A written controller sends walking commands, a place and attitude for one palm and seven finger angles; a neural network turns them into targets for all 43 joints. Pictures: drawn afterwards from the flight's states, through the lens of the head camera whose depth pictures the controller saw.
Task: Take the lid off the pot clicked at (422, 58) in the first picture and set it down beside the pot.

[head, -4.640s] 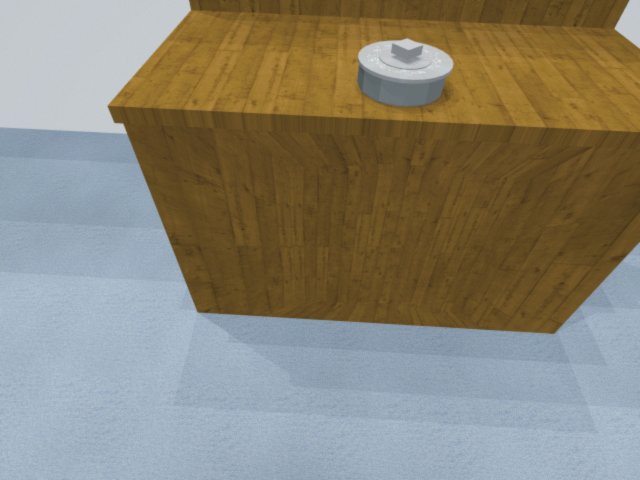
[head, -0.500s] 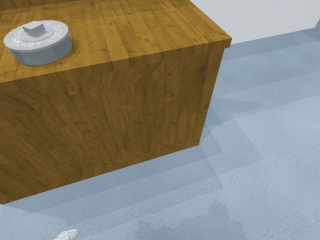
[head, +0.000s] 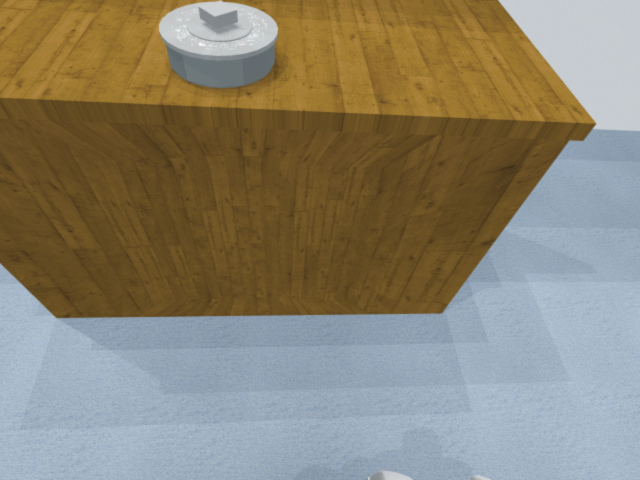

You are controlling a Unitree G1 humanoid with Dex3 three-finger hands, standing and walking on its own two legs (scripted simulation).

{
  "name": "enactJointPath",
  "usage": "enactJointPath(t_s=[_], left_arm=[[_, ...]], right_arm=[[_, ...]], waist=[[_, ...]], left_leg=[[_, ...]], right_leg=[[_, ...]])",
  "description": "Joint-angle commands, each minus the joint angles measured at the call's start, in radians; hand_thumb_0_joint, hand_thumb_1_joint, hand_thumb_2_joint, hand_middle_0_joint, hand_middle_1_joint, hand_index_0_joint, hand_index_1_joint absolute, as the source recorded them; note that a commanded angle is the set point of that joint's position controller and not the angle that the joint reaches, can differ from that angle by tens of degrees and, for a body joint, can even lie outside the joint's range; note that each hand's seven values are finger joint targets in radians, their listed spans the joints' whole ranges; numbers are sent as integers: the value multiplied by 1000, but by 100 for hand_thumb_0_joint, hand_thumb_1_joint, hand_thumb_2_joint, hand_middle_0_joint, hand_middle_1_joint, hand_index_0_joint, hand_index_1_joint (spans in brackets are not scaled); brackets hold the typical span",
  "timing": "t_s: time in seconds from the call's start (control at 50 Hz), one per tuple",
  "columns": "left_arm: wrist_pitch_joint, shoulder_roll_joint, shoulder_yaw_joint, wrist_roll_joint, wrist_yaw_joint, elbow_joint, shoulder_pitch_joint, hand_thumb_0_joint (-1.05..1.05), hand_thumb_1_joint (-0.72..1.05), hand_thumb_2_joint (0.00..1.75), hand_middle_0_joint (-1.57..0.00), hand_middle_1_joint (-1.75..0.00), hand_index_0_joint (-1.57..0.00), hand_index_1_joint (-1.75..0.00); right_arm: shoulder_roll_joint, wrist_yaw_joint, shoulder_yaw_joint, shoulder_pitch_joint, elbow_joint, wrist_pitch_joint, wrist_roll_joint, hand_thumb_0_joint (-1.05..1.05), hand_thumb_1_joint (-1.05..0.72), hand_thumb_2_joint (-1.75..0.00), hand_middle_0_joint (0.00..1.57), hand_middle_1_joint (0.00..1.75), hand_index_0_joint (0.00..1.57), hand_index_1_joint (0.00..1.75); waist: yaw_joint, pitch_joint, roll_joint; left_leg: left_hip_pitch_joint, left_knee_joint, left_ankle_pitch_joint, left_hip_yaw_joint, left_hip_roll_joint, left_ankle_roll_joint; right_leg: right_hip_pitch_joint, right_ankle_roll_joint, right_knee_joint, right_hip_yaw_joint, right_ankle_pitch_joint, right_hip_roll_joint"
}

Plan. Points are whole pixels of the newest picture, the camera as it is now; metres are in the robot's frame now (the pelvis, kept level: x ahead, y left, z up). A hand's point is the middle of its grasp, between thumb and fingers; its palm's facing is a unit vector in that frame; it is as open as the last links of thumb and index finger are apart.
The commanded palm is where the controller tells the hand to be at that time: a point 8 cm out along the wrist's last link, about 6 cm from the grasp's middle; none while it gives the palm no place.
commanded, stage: take the last steps up to it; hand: left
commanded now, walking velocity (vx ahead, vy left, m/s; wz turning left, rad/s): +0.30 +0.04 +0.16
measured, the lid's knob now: (218, 14) +0.79 +0.26 +0.16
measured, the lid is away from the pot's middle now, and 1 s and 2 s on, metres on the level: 0.00 0.00 0.00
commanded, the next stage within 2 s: come to a stop and stand still in 0.94 s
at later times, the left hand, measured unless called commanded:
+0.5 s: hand out of the picture +0.03 +0.15 -0.15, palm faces +0.16 -0.97 -0.18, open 7.4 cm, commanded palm none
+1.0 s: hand (164, 358) +0.29 +0.27 -0.16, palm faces +0.10 -0.97 -0.20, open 7.4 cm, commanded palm none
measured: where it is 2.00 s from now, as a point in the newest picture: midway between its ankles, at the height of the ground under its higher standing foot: (268, 449)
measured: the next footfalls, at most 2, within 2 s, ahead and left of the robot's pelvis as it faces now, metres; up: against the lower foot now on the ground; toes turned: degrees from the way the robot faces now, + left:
right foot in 0.24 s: +0.07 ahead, -0.12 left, +0.00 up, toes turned -3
left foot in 0.68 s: +0.28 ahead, +0.16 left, +0.00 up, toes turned +11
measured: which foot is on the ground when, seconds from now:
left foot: down 0.00-0.26, up 0.28-0.66, down 0.68-1.00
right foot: up 0.00-0.22, down 0.24-0.68, up 0.70-1.00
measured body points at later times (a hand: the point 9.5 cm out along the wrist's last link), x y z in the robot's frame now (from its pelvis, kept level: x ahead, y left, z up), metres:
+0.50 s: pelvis +0.09 -0.01 +0.01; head +0.10 -0.02 +0.46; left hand +0.02 +0.20 -0.14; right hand +0.13 -0.25 -0.15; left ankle +0.13 +0.14 -0.67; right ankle +0.03 -0.12 -0.74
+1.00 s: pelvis +0.24 +0.08 +0.01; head +0.25 +0.08 +0.46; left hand +0.29 +0.32 -0.14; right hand +0.29 -0.15 -0.14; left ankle +0.24 +0.15 -0.74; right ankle +0.31 -0.05 -0.68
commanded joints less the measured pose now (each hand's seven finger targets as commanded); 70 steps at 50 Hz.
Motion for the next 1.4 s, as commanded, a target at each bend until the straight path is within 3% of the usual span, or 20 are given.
enactJointPath(t_s=[0.0,0.1,0.18,0.2,0.22,0.24,0.26,0.32,0.38,0.56,0.62,0.64,0.66,0.68,0.82,1.06,1.1,1.18,1.28,1.38], left_arm=[[-42,34,0,0,-8,-60,4,0,90,90,-20,-30,-20,-30],[-57,11,-10,9,-27,-79,-58,0,90,90,-20,-30,-20,-30],[-81,-4,-9,12,-31,-34,75,0,90,90,-20,-30,-20,-30],[-91,22,0,15,-26,-6,149,0,90,90,-20,-30,-20,-30],[-104,92,15,25,-15,13,227,0,90,90,-20,-30,-20,-30],[-102,162,31,16,-6,16,302,0,90,90,-20,-30,-20,-30],[-114,144,31,6,0,22,302,0,90,90,-20,-30,-20,-30],[-134,28,2,7,2,2,151,0,90,90,-20,-30,-20,-30],[-151,2,-6,6,2,29,185,0,90,90,-20,-30,-20,-30],[-145,25,-4,12,9,121,269,0,90,90,-20,-30,-20,-30],[-137,25,3,5,10,124,228,0,90,90,-20,-30,-20,-30],[-131,-14,-2,1,4,119,264,0,90,90,-20,-30,-20,-30],[-128,-67,-9,-10,-3,95,290,0,90,90,-20,-30,-20,-30],[-129,-50,-8,-2,0,61,238,0,90,90,-20,-30,-20,-30],[-78,-95,-6,15,-16,79,203,0,90,90,-20,-30,-20,-30],[-80,-69,-20,7,-12,-26,-37,0,90,90,-20,-30,-20,-30],[-92,-39,-21,5,3,18,56,0,90,90,-20,-30,-20,-30],[-99,88,-11,-9,28,37,59,0,90,90,-20,-30,-20,-30],[-72,89,19,9,47,16,8,0,90,90,-20,-30,-20,-30],[-53,91,33,19,42,-38,-74,0,90,90,-20,-30,-20,-30]], right_arm=[[-180,-22,-40,86,-18,-25,-3,0,-90,-90,20,30,20,30],[-185,-16,-48,133,13,-32,-11,0,-90,-90,20,30,20,30],[-163,-14,-42,116,27,-36,-7,0,-90,-90,20,30,20,30],[-133,-13,-37,105,30,-39,-1,0,-90,-90,20,30,20,30],[-64,-8,-24,110,12,-45,10,0,-90,-90,20,30,20,30],[-67,3,-23,48,-36,-46,1,0,-90,-90,20,30,20,30],[-112,9,-36,17,-30,-44,-12,0,-90,-90,20,30,20,30],[-82,26,-42,77,28,-41,-14,0,-90,-90,20,30,20,30],[-43,30,-35,94,44,-39,-10,0,-90,-90,20,30,20,30],[-4,44,-19,-48,6,-62,0,0,-90,-90,20,30,20,30],[-53,22,-32,176,73,-79,-8,0,-90,-90,20,30,20,30],[-140,8,-53,304,108,-83,-16,0,-90,-90,20,30,20,30],[-248,-5,-79,407,122,-84,-21,0,-90,-90,20,30,20,30],[-262,-7,-76,406,120,-70,-8,0,-90,-90,20,30,20,30],[-50,-19,-27,143,61,-101,-2,0,-90,-90,20,30,20,30],[-77,-26,-18,217,105,-79,-10,0,-90,-90,20,30,20,30],[-45,-31,-3,213,125,-75,-2,0,-90,-90,20,30,20,30],[-7,-30,-8,289,160,-30,16,0,-90,-90,20,30,20,30],[-18,-39,-30,202,124,3,13,0,-90,-90,20,30,20,30],[-5,-26,-38,208,82,20,10,0,-90,-90,20,30,20,30]], waist=[[-43,-125,215],[-64,-11,212],[0,-22,155],[37,-19,78],[66,-18,-154],[104,16,-207],[89,52,-165],[-11,86,-32],[-21,57,-54],[17,52,-93],[-91,-52,-45],[-131,-146,120],[-147,-229,369],[-141,-211,287],[4,-20,162],[-39,-6,129],[4,-75,84],[-34,-201,-130],[4,-182,-59],[-29,-174,-90]], left_leg=[[186,-193,447,-201,234,150],[74,-296,-84,-296,242,172],[-75,-205,-242,-265,182,128],[-190,-76,-278,-212,118,88],[-378,194,-267,-72,-4,30],[-497,411,-322,-21,-28,7],[-511,538,-226,-89,26,14],[-447,595,3,-68,92,-9],[-414,527,70,-11,99,-36],[-249,175,71,91,63,-11],[84,-13,114,104,18,15],[321,-25,103,-29,132,43],[462,-163,112,-432,406,143],[377,-246,13,-502,461,196],[-64,-370,68,-107,291,142],[58,-214,435,-39,271,134],[27,-75,424,15,184,40],[-26,47,-112,56,64,-68],[-161,399,-312,-20,31,-74],[-90,350,-220,-24,26,-77]], right_leg=[[-64,2,-38,5,25,13],[-14,-23,-238,-20,8,23],[267,-38,-502,-56,116,70],[411,-49,-606,-7,119,35],[529,-116,-751,274,-103,-164],[505,-225,-910,561,-249,-368],[411,-247,-946,604,-308,-367],[290,-198,-901,286,-22,-243],[317,-189,-872,116,303,-192],[351,-183,-790,31,544,-186],[299,-148,-494,-33,640,-129],[144,-118,-269,-59,430,-74],[-91,-73,35,-108,-90,64],[-142,-100,191,-7,-153,59],[-85,-64,112,26,173,-49],[77,-47,-406,-33,231,16],[286,-47,-598,3,489,2],[403,-236,-541,204,1199,-247],[399,-320,-577,225,1209,-296],[234,-270,-630,159,855,-243]])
